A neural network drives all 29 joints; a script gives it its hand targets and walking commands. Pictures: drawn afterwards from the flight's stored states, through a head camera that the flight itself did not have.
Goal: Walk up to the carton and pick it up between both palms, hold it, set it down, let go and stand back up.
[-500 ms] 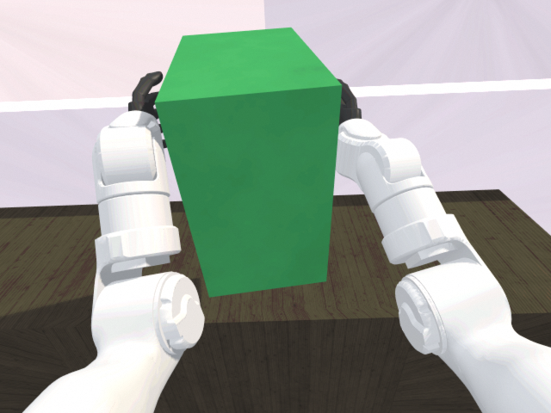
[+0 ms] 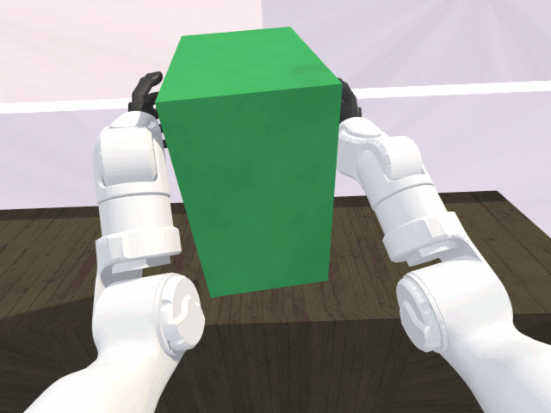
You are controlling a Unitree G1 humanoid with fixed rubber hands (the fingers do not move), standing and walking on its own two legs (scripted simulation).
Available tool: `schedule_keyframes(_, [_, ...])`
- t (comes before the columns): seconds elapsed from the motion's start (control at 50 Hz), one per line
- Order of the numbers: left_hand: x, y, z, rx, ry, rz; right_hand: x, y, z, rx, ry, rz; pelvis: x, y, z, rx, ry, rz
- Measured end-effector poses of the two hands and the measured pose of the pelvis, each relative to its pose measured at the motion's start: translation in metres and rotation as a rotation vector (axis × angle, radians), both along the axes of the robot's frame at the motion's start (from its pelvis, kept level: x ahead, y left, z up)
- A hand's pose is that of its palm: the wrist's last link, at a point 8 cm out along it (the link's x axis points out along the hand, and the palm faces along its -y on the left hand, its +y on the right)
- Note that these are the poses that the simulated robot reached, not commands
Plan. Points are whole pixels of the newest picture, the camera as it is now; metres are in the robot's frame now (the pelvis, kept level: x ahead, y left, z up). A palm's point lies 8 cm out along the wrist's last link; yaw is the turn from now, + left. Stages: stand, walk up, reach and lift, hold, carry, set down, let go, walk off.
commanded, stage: hold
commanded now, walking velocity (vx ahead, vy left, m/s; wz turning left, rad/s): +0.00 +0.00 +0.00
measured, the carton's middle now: (252, 154) +0.39 +0.01 +0.28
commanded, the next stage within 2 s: none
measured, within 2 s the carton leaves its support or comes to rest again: neither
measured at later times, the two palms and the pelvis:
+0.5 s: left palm (147, 126) +0.36 +0.13 +0.34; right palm (351, 131) +0.36 -0.12 +0.32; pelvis +0.00 -0.01 +0.00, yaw +0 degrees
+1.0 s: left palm (149, 126) +0.37 +0.13 +0.34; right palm (348, 131) +0.36 -0.12 +0.31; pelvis +0.00 +0.00 +0.00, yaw +0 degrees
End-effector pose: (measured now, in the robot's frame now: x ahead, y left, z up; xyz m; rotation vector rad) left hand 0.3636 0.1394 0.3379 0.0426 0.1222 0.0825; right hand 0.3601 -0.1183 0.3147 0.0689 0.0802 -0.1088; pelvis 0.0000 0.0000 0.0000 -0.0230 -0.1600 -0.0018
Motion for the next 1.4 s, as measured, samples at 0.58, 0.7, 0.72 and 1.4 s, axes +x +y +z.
schedule_keyframes(0.58, [-0.0042, -0.0048, 0.0063, 0.003, 0.004, 0.001, -0.0046, -0.0041, 0.0017, 0.0, 0.01, 0.0, -0.0041, -0.0067, -0.0002, 0.005, 0.0, 0.005])
schedule_keyframes(0.7, [-0.0022, -0.0048, 0.0078, 0.007, 0.004, 0.0, -0.0027, -0.0039, 0.0025, 0.004, 0.012, -0.001, -0.0033, -0.0067, -0.0001, 0.005, 0.004, 0.006])
schedule_keyframes(0.72, [-0.0015, -0.0048, 0.0079, 0.007, 0.005, 0.0, -0.0022, -0.004, 0.0025, 0.004, 0.013, -0.001, -0.0031, -0.0066, 0.0, 0.005, 0.005, 0.006])
schedule_keyframes(1.4, [-0.0006, 0.0014, 0.0015, -0.008, -0.006, 0.0, -0.001, 0.0017, 0.0015, 0.001, 0.009, -0.003, 0.0014, 0.0014, 0.0, -0.002, 0.003, 0.003])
